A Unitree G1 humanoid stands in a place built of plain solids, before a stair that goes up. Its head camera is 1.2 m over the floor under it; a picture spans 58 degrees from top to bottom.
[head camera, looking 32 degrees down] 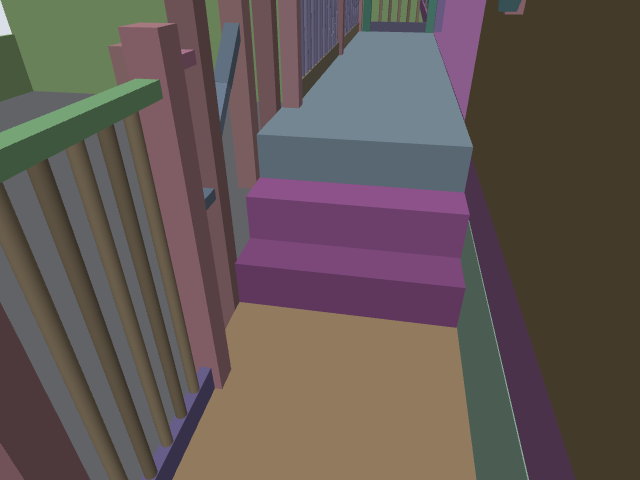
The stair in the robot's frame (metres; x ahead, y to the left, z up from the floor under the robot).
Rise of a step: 0.20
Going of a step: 0.20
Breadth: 0.90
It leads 10 degrees to the right of straight ahead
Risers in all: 3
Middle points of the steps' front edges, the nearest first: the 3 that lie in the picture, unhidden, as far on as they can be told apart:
1.34 -0.10 0.20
1.54 -0.13 0.40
1.74 -0.17 0.60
